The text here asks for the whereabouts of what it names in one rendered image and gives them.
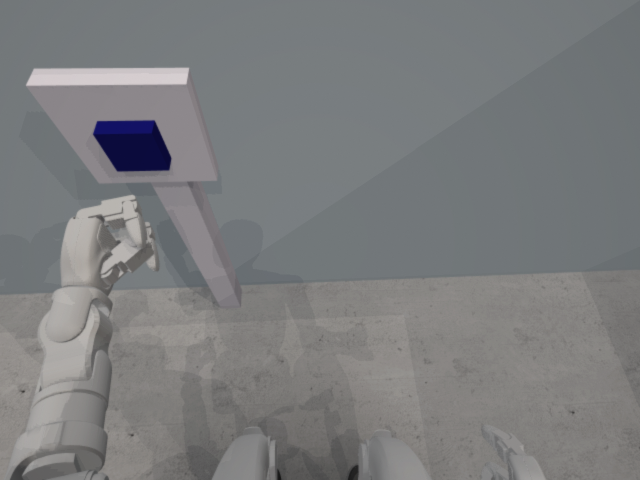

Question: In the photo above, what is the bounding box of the robot left thigh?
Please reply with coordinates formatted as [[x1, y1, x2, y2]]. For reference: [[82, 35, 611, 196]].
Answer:
[[212, 434, 277, 480]]

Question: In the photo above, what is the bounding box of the robot left forearm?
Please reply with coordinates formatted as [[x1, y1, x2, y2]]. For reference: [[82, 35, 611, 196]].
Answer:
[[4, 285, 113, 480]]

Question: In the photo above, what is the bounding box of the left robot shin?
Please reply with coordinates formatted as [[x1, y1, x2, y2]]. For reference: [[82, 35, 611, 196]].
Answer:
[[243, 427, 264, 435]]

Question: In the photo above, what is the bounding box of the panel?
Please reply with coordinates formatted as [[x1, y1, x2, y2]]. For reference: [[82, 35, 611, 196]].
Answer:
[[26, 68, 242, 309]]

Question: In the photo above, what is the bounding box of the robot left hand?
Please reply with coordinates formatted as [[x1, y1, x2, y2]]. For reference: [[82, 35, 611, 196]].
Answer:
[[60, 195, 159, 296]]

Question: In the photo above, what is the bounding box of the robot right hand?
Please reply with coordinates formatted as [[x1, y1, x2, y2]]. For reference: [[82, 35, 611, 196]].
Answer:
[[481, 425, 546, 480]]

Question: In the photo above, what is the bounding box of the button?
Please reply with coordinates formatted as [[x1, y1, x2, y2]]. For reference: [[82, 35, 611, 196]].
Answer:
[[93, 120, 171, 172]]

